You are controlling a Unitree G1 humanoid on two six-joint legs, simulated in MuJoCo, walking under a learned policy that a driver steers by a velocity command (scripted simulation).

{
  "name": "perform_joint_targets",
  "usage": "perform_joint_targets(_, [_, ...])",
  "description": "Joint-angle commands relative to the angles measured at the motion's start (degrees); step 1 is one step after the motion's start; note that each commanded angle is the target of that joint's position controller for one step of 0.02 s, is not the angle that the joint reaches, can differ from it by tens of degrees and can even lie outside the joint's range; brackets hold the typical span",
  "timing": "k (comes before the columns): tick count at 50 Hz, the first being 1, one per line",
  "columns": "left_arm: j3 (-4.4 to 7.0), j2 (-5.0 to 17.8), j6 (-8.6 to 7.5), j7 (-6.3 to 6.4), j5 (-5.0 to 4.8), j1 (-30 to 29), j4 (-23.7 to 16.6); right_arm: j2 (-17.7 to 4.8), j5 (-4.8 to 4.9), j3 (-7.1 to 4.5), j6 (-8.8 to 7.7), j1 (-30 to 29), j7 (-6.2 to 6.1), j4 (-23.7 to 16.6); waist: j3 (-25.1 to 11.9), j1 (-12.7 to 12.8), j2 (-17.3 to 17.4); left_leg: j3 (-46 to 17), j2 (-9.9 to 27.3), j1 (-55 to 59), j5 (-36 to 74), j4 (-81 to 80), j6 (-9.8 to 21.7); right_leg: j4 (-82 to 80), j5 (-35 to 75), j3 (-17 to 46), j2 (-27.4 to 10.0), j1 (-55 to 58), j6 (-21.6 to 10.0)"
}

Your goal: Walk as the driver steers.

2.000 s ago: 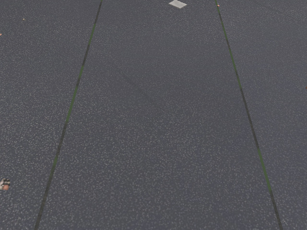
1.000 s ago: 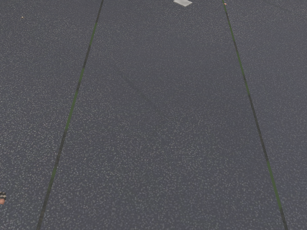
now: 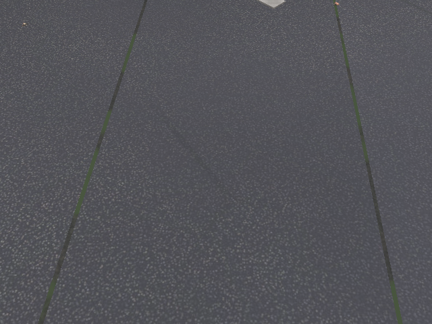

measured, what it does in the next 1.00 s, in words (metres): walks ahead: left foot, then right foot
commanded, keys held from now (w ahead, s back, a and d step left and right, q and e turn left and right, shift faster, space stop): w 0.80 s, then w+q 0.12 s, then no key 0.08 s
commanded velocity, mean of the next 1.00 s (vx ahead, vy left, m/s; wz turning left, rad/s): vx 0.49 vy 0.00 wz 0.03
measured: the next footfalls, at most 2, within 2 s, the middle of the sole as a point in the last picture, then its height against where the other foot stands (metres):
left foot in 0.10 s outside the picture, level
right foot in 0.66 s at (269, 291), level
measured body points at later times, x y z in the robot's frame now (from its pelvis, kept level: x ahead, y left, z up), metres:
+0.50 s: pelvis +0.29 +0.02 +0.01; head +0.32 +0.02 +0.46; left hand +0.44 +0.24 -0.12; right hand +0.21 -0.20 -0.14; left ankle +0.20 +0.08 -0.74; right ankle +0.46 -0.13 -0.68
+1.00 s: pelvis +0.57 -0.03 +0.01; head +0.59 -0.04 +0.46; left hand +0.51 +0.21 -0.13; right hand +0.68 -0.26 -0.13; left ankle +0.70 +0.13 -0.67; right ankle +0.52 -0.09 -0.74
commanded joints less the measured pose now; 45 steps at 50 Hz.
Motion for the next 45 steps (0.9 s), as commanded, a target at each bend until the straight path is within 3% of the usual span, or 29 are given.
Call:
perform_joint_targets(1, [1.42,8.6,-0.67,0.50,0.11,2.3,-0.9,-3.0,0.17,-0.51,-0.94,-3.7,-0.43,-4.2,4.7,-2.3,-6.4,2.2,-2.9,4.7,-0.5,-5.0,2.6,2.1,47.3,4.3,-15.9,-3.7,-5.8])
perform_joint_targets(3, [1.90,10.2,-0.51,0.75,0.47,0.6,-0.9,-4.9,0.13,-1.56,-1.50,4.2,-1.25,-2.0,-0.3,-6.0,-7.1,2.6,-5.8,13.3,-4.8,-5.8,4.9,12.7,62.0,3.1,-16.0,-0.8,-4.9])
perform_joint_targets(4, [2.11,10.8,-0.11,0.74,0.48,-0.3,-1.1,-6.0,0.08,-2.35,-1.92,12.6,-1.70,0.8,-4.6,-9.3,-6.6,2.8,-7.1,21.9,-4.2,-8.9,5.9,22.6,62.4,2.4,-15.1,-1.6,-4.3])
perform_joint_targets(5, [2.04,10.6,0.10,0.53,0.02,-0.8,-1.5,-8.1,-0.85,-3.34,-2.34,21.3,-2.18,3.4,-9.0,-12.7,-5.4,-1.1,-3.2,34.9,-4.5,-11.1,7.4,35.2,51.2,1.5,-13.3,-9.7,-3.6])
perform_joint_targets(6, [1.08,5.9,0.29,-0.07,-1.26,1.9,-3.3,-13.8,-2.26,-4.84,-2.43,28.6,-2.55,4.1,-16.6,-12.7,3.4,-22.3,13.1,49.6,-13.7,-12.9,12.1,56.6,23.3,-1.1,-7.3,-25.1,-2.2])
perform_joint_targets(7, [1.68,5.7,0.42,-0.70,-2.09,5.1,-3.4,-14.4,-1.03,-5.11,-1.65,26.1,-1.71,4.1,-20.5,-9.4,9.6,-47.3,21.6,54.1,-17.8,-23.3,18.3,71.7,-10.5,4.5,1.3,-38.9,-1.6])
perform_joint_targets(8, [2.34,8.5,0.71,-0.48,-0.96,-1.5,-5.1,-12.1,0.28,-4.48,-1.54,18.5,-1.41,3.0,-11.5,-6.9,2.8,-40.0,18.8,46.1,-24.2,-25.4,15.6,72.5,-5.0,8.1,-3.8,-43.9,-2.6])
perform_joint_targets(9, [2.44,8.7,0.38,-0.75,-0.45,-6.3,-6.5,-7.9,0.62,-3.30,-1.98,14.1,-1.18,2.2,-4.9,-6.1,-0.4,-32.3,16.8,37.3,-21.6,-27.5,13.6,69.0,-0.3,7.7,-5.9,-43.9,-2.7])
perform_joint_targets(10, [2.45,7.5,0.43,-0.86,-0.28,-7.4,-6.5,-5.3,0.26,-2.49,-2.51,12.6,-1.17,2.5,-1.4,-4.0,-2.5,-26.6,14.3,30.9,-15.6,-29.2,11.4,64.9,2.0,7.5,-7.8,-41.3,-2.7])
perform_joint_targets(11, [2.55,6.7,1.13,-1.04,0.65,-7.4,-6.5,-3.2,0.34,-1.67,-3.00,13.1,-1.50,3.5,0.0,-2.2,-2.4,-21.4,11.2,26.5,-10.3,-30.1,9.0,61.8,2.9,7.6,-9.1,-38.0,-2.3])
perform_joint_targets(12, [2.29,5.1,1.97,-1.43,1.14,-5.1,-6.0,-3.1,0.31,-1.40,-3.42,14.3,-1.84,4.3,-0.4,-1.0,-0.2,-18.6,10.7,24.6,-6.8,-30.4,8.8,59.6,2.9,7.3,-9.4,-35.5,-1.6])
perform_joint_targets(14, [2.38,4.8,3.00,-1.80,1.37,-6.5,-6.6,-4.1,0.47,-1.32,-4.31,17.7,-2.11,5.5,0.5,-0.5,0.0,-15.2,9.4,23.9,0.1,-30.9,9.0,57.1,3.6,6.0,-9.7,-36.4,-0.5])
perform_joint_targets(17, [2.55,6.2,3.76,-2.31,1.26,-14.8,-9.7,-6.1,0.48,-1.37,-4.51,20.8,-2.15,6.0,2.5,-1.4,0.3,-11.7,8.2,26.0,3.1,-32.8,8.6,50.7,9.4,4.1,-11.0,-43.2,1.2])
perform_joint_targets(22, [1.90,5.8,3.54,-2.67,0.30,-26.9,-13.9,-5.6,0.64,-0.69,-4.36,26.2,-2.11,6.6,3.4,-4.6,1.7,-7.4,6.1,31.0,12.8,-32.3,6.7,34.6,18.2,0.8,-9.5,-44.8,2.3])
perform_joint_targets(27, [1.71,6.3,2.91,-2.55,0.17,-33.6,-16.5,-6.3,0.05,-0.64,-4.17,30.1,-2.77,8.1,3.9,-6.4,2.8,-6.7,8.6,40.6,20.2,-29.2,7.1,25.7,17.4,-0.6,-7.2,-44.8,0.3])
perform_joint_targets(30, [2.38,7.6,2.17,-2.10,0.28,-30.2,-16.2,-7.7,-0.31,-1.01,-3.98,27.9,-3.32,8.0,2.0,-3.5,3.4,-5.4,9.9,43.7,36.1,-22.4,6.2,22.2,10.8,-1.5,-4.3,-37.8,-2.6])
perform_joint_targets(31, [2.96,8.6,1.87,-1.68,0.35,-24.9,-14.5,-8.4,-0.44,-1.24,-3.81,27.1,-3.41,8.0,-0.8,-1.2,3.8,-4.9,9.6,43.8,42.8,-16.2,5.5,21.1,8.9,-1.9,-2.4,-31.6,-3.7])
perform_joint_targets(32, [3.71,9.6,1.39,-1.20,0.62,-15.7,-11.4,-8.7,-0.21,-1.33,-3.48,25.9,-3.34,7.8,-5.4,2.7,2.5,-3.4,7.9,41.8,42.9,-6.0,4.5,17.1,11.3,-2.6,-1.0,-21.3,-5.0])
perform_joint_targets(33, [4.82,12.6,0.91,-0.61,1.94,-6.0,-8.8,-7.6,0.39,-0.93,-3.47,25.4,-3.15,6.6,-11.4,6.2,0.4,-2.4,5.9,31.1,28.7,7.9,3.6,17.1,10.3,4.2,-7.7,-6.2,-7.3])
perform_joint_targets(34, [6.52,19.0,0.98,-0.46,3.15,0.1,-8.3,-1.7,3.09,0.24,-3.41,31.4,-2.34,5.0,-20.1,4.5,-12.4,0.9,-3.8,10.1,-6.0,32.1,0.7,13.8,4.9,32.1,-26.2,11.6,-15.2])
perform_joint_targets(35, [6.34,17.6,1.88,-1.20,1.05,-3.6,-8.3,-5.9,1.88,-1.07,-3.34,30.1,-2.35,5.6,-20.4,3.2,-8.3,-7.5,-6.2,3.3,-24.8,39.6,1.6,7.2,4.7,43.3,-27.6,9.5,-16.1])
perform_joint_targets(36, [5.49,14.9,1.97,-1.43,-0.05,-10.5,-9.2,-6.5,1.15,-1.48,-3.21,24.6,-2.33,3.8,-10.7,0.4,-5.4,-8.8,-2.4,-0.2,-20.0,39.4,2.0,6.2,1.9,33.6,-25.4,0.6,-13.8])
perform_joint_targets(37, [4.43,11.0,1.54,-1.72,-0.12,-14.1,-9.6,-5.8,0.77,-1.28,-3.52,21.2,-2.12,3.0,-5.1,-0.6,-2.4,-8.7,-0.3,0.6,-15.9,35.9,1.9,3.6,5.6,27.0,-23.0,-7.4,-11.9])
perform_joint_targets(39, [3.10,7.0,0.87,-1.34,-0.28,-15.4,-8.5,-3.8,-0.56,-1.26,-2.33,21.4,-1.63,3.3,-1.2,-4.1,-3.0,-8.2,2.4,5.6,-12.5,29.6,1.3,0.5,10.8,17.5,-17.4,-16.3,-7.5])
perform_joint_targets(40, [2.97,7.2,0.48,-1.10,-0.22,-13.9,-7.7,-2.8,-0.92,-1.16,-1.58,22.7,-1.23,3.6,-1.5,-4.8,-4.9,-7.7,2.5,7.5,-12.2,28.1,0.7,0.1,13.6,15.8,-17.2,-17.9,-7.7])
perform_joint_targets(42, [3.18,8.6,-0.43,-0.82,-0.22,-11.0,-6.6,-2.5,-0.88,-1.24,-0.50,21.7,-0.80,3.4,-0.8,-5.3,-4.2,-7.3,2.3,6.0,-10.8,27.0,0.0,-0.9,18.5,11.8,-16.5,-18.0,-7.5])
perform_joint_targets(45, [3.22,9.8,-0.79,-0.60,0.06,-8.0,-6.1,-3.4,-0.40,-1.41,0.28,14.6,-0.40,1.0,1.5,-4.2,-4.3,-7.5,2.9,-0.6,-4.4,22.5,-0.6,-2.9,19.5,7.1,-15.6,-16.3,-5.7])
